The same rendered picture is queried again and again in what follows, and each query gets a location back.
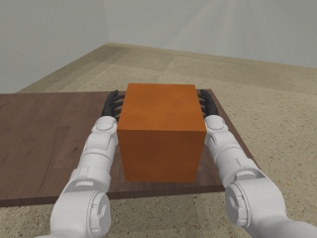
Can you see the left robot hand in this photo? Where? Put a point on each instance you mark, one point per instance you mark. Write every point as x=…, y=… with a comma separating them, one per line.
x=110, y=105

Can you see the robot right forearm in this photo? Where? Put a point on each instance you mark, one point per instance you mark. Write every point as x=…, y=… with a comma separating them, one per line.
x=227, y=154

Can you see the table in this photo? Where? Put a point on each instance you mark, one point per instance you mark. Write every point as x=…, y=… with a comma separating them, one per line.
x=42, y=137

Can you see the robot left upper arm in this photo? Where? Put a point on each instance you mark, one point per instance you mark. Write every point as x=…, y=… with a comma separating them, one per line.
x=80, y=214

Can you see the right robot hand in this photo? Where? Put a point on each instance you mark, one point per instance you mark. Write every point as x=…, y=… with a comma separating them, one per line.
x=210, y=106

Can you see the carton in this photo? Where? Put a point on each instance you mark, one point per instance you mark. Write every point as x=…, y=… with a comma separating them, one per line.
x=161, y=132

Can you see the robot right upper arm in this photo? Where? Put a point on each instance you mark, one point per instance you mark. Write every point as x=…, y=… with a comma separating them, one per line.
x=257, y=206

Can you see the robot left forearm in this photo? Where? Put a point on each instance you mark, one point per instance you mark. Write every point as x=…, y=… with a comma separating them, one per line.
x=93, y=170

